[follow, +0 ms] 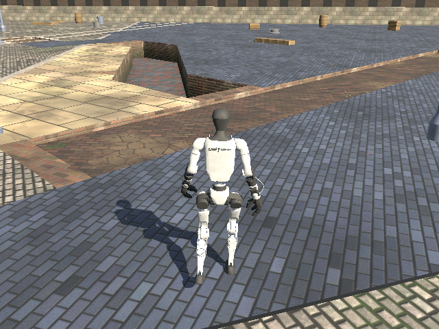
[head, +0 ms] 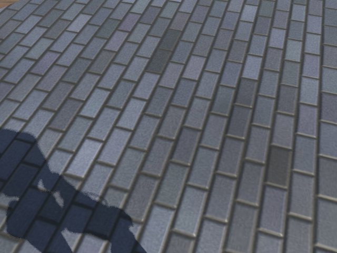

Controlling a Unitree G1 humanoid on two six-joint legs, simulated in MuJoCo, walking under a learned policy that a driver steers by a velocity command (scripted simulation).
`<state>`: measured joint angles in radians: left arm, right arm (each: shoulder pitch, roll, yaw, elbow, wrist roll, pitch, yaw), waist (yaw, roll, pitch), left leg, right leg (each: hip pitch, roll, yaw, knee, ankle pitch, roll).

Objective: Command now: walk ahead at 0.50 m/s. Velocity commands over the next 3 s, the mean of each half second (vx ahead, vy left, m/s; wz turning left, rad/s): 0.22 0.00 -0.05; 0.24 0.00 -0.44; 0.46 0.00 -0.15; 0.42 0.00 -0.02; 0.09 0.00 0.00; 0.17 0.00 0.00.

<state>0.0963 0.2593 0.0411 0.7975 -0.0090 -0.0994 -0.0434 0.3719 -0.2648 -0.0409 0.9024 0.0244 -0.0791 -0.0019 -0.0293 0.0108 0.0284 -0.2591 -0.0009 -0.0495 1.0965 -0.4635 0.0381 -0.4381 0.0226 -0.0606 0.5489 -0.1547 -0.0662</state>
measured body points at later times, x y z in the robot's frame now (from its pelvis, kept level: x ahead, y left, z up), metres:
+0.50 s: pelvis +0.17 +0.02 +0.01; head +0.21 +0.03 +0.45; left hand +0.27 +0.29 -0.13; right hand +0.32 -0.24 -0.10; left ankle +0.27 +0.13 -0.73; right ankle +0.09 -0.09 -0.68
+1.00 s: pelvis +0.23 -0.04 +0.03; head +0.23 -0.09 +0.48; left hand +0.28 +0.23 -0.08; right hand +0.35 -0.35 -0.08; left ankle +0.41 +0.11 -0.65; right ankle +0.15 -0.10 -0.73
